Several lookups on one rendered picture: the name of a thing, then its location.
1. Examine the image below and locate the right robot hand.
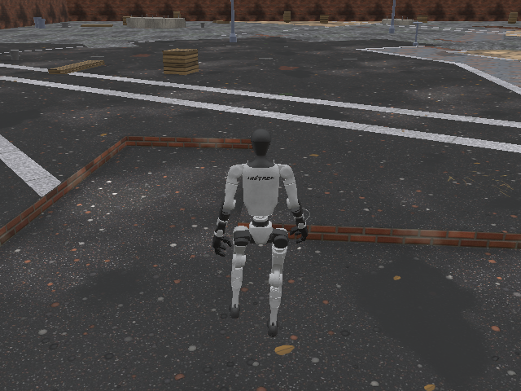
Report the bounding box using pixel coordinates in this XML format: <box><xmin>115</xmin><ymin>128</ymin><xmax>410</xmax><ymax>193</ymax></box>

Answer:
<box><xmin>290</xmin><ymin>226</ymin><xmax>308</xmax><ymax>244</ymax></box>

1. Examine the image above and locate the left robot hand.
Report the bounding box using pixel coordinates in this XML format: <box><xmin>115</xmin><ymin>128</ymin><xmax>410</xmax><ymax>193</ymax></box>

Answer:
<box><xmin>212</xmin><ymin>235</ymin><xmax>232</xmax><ymax>257</ymax></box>

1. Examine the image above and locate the left robot forearm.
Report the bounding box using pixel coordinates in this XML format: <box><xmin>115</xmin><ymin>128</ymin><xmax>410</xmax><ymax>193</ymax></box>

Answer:
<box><xmin>214</xmin><ymin>197</ymin><xmax>231</xmax><ymax>237</ymax></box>

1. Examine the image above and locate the left robot upper arm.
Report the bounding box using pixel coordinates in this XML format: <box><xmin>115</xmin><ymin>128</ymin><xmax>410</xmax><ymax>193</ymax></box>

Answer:
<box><xmin>223</xmin><ymin>164</ymin><xmax>244</xmax><ymax>210</ymax></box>

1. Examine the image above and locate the right robot thigh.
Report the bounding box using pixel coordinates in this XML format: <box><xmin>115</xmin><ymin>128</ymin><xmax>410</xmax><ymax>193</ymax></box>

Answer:
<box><xmin>269</xmin><ymin>228</ymin><xmax>289</xmax><ymax>288</ymax></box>

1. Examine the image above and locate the robot right foot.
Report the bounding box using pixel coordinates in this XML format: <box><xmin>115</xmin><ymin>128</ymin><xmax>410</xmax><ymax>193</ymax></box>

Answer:
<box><xmin>267</xmin><ymin>316</ymin><xmax>278</xmax><ymax>337</ymax></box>

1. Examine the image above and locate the right robot forearm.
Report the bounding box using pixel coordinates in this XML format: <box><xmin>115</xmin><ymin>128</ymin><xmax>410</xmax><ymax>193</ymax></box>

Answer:
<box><xmin>291</xmin><ymin>196</ymin><xmax>306</xmax><ymax>229</ymax></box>

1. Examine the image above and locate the right robot upper arm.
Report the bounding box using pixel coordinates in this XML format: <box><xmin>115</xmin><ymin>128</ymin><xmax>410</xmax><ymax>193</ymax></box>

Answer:
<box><xmin>278</xmin><ymin>164</ymin><xmax>300</xmax><ymax>209</ymax></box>

